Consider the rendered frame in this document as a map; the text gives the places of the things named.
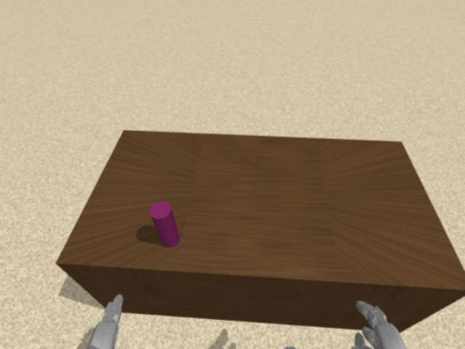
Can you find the can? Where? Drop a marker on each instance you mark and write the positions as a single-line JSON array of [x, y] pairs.
[[164, 222]]

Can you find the right robot hand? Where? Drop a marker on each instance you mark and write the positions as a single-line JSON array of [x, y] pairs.
[[384, 335]]

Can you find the left robot hand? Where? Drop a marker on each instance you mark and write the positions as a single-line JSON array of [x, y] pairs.
[[105, 333]]

